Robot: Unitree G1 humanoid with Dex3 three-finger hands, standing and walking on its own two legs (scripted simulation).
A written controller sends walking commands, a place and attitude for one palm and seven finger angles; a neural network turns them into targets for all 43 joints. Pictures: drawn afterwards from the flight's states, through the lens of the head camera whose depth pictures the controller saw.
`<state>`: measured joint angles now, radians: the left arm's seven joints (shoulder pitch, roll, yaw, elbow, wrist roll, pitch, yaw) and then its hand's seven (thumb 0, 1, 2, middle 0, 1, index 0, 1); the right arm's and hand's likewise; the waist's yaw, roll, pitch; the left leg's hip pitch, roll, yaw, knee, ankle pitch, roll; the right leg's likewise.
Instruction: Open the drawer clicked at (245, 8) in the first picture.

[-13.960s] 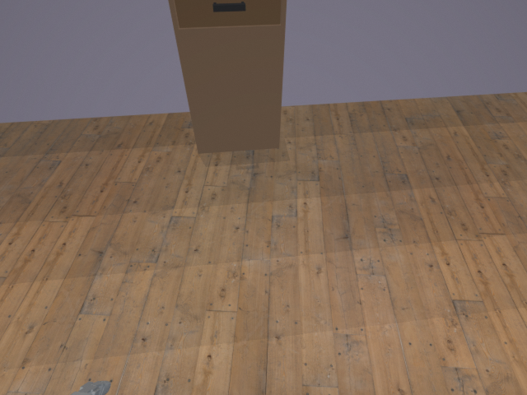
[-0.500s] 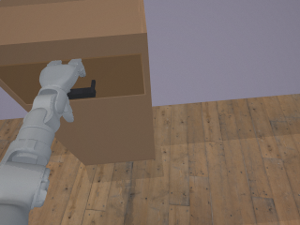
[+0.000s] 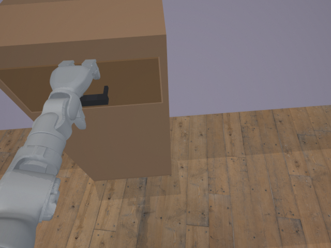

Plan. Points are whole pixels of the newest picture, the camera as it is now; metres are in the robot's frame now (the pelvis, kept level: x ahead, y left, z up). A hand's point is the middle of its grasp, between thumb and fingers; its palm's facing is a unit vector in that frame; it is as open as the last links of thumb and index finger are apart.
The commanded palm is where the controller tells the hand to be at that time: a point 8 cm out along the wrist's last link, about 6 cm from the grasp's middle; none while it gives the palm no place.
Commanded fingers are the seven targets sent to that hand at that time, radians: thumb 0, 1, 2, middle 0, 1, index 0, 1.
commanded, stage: lower the fingers behind the handle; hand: left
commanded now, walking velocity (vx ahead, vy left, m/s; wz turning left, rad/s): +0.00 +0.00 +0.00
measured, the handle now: (85, 95) +0.52 +0.24 +0.03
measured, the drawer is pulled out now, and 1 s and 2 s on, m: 0.00 0.00 0.00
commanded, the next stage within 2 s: close the thumb around the handle in 1.66 s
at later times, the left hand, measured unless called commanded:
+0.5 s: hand (85, 103) +0.47 +0.22 +0.06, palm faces -0.06 -0.01 -1.00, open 13.8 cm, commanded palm +0.45 +0.24 +0.12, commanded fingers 0.00 -0.50 0.30 -0.30 -1.20 -0.30 -1.20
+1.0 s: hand (84, 110) +0.47 +0.23 +0.04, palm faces -0.03 -0.01 -1.00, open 13.8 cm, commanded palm +0.45 +0.24 +0.09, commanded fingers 0.00 -0.50 0.30 -0.30 -1.20 -0.30 -1.20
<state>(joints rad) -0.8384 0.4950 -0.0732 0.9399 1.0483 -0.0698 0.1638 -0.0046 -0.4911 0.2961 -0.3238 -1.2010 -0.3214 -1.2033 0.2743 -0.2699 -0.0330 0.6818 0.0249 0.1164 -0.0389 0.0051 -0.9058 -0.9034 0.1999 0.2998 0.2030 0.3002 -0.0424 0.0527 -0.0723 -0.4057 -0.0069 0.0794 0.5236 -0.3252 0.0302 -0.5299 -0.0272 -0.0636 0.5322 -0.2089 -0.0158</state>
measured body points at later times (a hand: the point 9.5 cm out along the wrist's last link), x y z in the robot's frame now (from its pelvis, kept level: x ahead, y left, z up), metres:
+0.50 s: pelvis +0.00 +0.00 +0.00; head +0.08 -0.02 +0.44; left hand +0.46 +0.22 +0.12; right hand +0.05 -0.28 -0.14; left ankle -0.05 +0.10 -0.73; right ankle +0.02 -0.11 -0.73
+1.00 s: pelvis +0.00 +0.00 -0.01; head +0.09 -0.01 +0.43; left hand +0.46 +0.23 +0.09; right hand +0.04 -0.27 -0.15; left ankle -0.05 +0.10 -0.73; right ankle +0.02 -0.11 -0.73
